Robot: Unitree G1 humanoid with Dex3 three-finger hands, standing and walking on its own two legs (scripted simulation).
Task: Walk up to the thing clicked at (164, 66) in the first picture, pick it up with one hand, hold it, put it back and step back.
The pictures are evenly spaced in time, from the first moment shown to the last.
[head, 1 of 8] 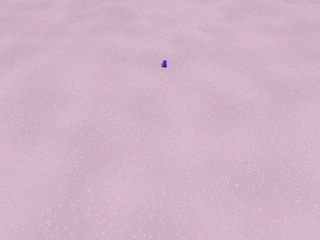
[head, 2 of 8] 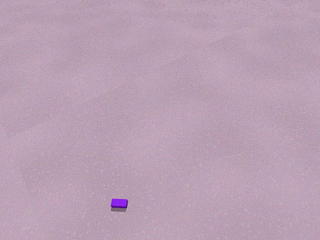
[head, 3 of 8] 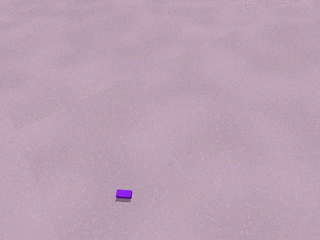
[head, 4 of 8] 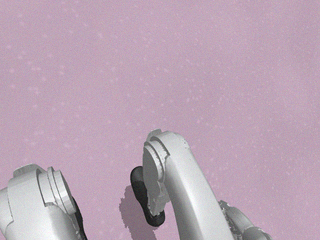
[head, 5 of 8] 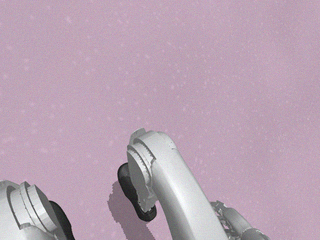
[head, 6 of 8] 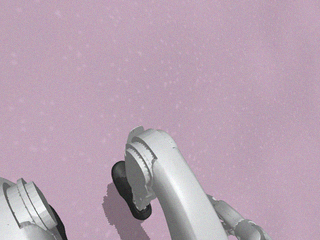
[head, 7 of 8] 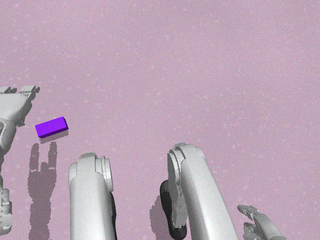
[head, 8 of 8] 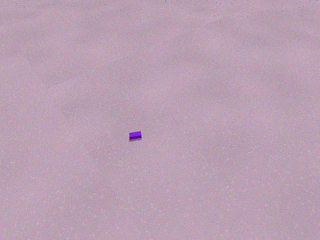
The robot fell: no
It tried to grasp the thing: yes
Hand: left
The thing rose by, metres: 0.31
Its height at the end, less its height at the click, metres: +0.00
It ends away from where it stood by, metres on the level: 0.09
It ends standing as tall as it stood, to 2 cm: yes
